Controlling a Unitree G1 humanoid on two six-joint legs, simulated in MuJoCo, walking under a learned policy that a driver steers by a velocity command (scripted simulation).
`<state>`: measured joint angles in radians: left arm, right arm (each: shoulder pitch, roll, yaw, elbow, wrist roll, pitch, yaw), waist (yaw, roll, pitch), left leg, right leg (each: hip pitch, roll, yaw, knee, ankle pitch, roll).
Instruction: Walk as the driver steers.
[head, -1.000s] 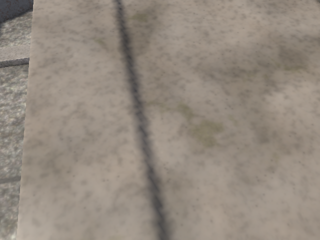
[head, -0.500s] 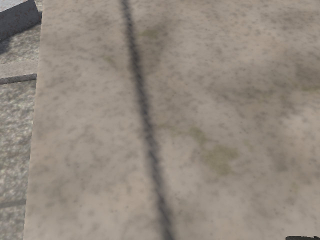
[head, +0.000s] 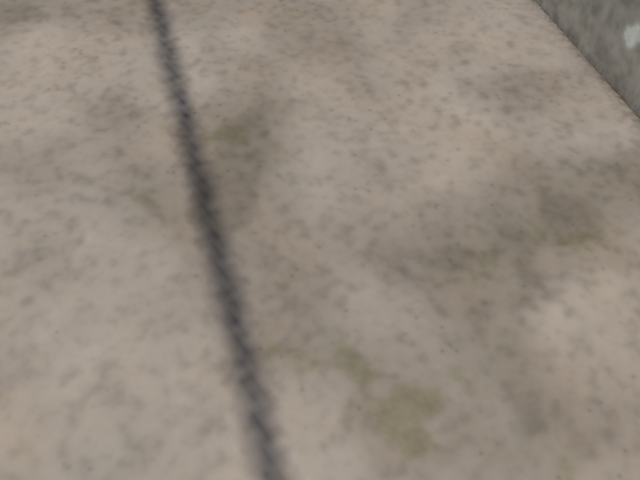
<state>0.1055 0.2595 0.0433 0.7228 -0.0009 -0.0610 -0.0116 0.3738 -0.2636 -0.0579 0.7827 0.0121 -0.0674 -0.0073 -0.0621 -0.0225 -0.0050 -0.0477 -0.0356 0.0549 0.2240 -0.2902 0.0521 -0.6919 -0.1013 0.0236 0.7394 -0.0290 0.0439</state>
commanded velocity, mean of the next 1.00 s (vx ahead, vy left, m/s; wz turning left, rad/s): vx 0.50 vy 0.00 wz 0.40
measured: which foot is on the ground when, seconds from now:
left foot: down 0.00-0.12, up 0.14-0.64, down 0.66-1.00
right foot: up 0.00-0.10, down 0.12-0.64, up 0.66-1.00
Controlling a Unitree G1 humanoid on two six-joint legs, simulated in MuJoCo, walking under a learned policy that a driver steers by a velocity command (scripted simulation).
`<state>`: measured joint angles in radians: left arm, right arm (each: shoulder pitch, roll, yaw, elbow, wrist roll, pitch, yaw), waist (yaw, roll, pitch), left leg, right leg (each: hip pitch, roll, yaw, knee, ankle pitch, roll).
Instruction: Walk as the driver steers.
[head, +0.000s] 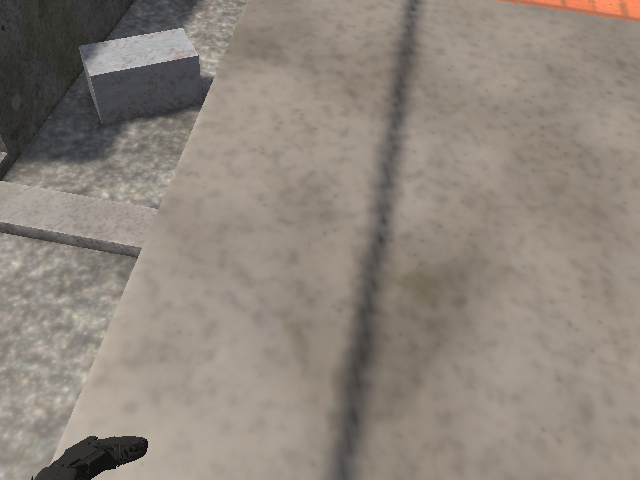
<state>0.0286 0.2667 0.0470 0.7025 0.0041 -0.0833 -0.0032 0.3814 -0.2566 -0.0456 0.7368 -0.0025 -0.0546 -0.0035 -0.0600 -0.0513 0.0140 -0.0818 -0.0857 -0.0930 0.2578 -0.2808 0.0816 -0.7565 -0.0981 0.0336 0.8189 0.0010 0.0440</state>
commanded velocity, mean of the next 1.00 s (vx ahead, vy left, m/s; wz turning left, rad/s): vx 0.50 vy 0.00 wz -0.33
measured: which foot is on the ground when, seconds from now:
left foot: down 0.00-0.20, up 0.22-0.64, down 0.66-1.00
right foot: up 0.00-0.16, down 0.18-0.70, up 0.72-1.00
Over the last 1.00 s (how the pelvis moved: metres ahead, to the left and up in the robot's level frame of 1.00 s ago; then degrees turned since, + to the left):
0.51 0.08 0.05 26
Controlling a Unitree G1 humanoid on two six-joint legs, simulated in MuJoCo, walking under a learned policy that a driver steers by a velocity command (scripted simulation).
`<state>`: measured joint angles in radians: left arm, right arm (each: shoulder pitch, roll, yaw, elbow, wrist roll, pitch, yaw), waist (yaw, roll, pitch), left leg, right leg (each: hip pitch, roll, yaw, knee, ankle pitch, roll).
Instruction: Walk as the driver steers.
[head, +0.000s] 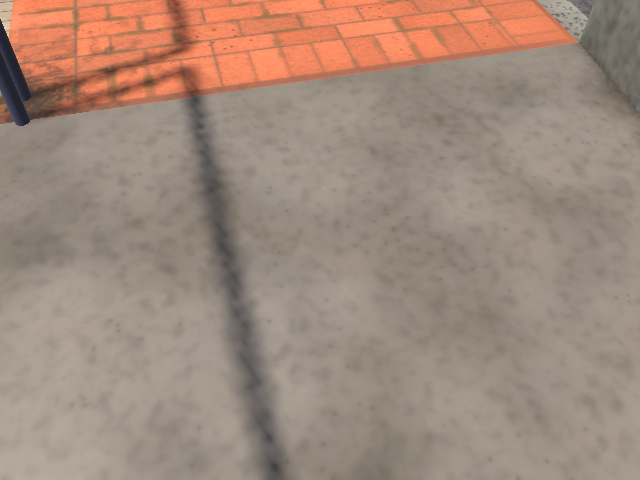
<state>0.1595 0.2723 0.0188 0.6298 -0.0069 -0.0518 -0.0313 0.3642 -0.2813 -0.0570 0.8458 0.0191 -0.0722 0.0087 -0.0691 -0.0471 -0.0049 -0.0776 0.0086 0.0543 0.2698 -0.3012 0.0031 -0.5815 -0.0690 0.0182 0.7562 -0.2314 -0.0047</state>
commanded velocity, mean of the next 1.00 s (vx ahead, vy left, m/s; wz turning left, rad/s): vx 0.50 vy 0.00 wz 0.29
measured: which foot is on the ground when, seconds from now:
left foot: down 0.00-0.10, up 0.12-0.60, down 0.62-1.00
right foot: up 0.00-0.06, down 0.08-0.62, up 0.64-1.00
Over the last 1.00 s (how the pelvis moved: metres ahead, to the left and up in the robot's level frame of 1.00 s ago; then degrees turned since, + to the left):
0.54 -0.09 0.04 -24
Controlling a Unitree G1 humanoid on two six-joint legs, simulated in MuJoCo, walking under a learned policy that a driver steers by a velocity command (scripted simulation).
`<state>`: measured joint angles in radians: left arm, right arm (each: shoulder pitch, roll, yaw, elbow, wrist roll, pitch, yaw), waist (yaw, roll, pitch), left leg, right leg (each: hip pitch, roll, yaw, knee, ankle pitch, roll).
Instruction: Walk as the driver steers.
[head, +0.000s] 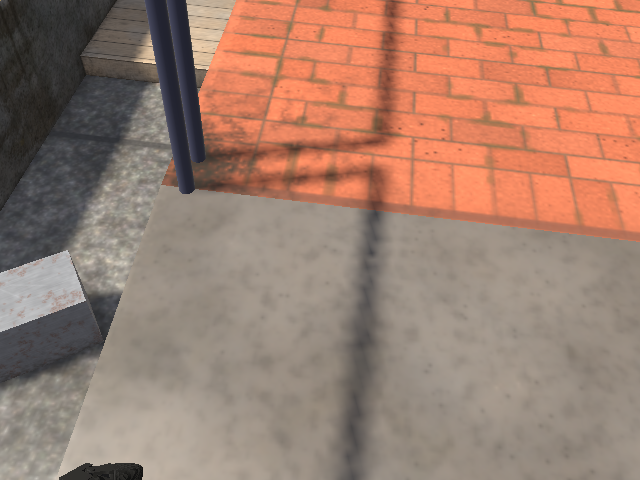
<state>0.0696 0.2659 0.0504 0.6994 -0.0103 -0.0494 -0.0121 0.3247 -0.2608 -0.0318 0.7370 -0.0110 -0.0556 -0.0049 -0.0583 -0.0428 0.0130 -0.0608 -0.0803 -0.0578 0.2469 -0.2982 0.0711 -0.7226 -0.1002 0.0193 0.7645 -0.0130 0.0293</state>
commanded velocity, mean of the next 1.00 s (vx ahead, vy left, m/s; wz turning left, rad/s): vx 0.50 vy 0.00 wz -0.28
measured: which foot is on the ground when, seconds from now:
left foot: down 0.00-0.18, up 0.20-0.60, down 0.62-1.00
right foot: up 0.00-0.14, down 0.16-0.66, up 0.68-1.00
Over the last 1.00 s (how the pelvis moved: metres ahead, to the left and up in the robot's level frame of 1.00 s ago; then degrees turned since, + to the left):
0.50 0.08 0.04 21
